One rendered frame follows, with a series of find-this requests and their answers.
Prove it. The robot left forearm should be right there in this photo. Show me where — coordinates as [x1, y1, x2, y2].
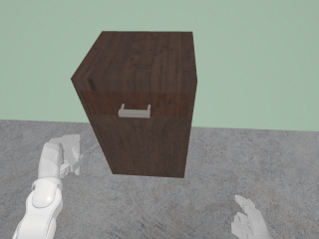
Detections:
[12, 177, 63, 239]

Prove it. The drawer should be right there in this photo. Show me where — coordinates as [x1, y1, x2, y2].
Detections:
[82, 90, 189, 118]

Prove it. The right robot hand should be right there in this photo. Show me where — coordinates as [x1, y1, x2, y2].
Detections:
[231, 194, 270, 239]

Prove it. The cabinet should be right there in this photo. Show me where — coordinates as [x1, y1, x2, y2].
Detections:
[71, 31, 197, 178]

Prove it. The left robot hand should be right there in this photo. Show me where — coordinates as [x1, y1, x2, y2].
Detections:
[38, 133, 84, 180]

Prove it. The handle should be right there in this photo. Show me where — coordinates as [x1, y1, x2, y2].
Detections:
[118, 104, 151, 119]

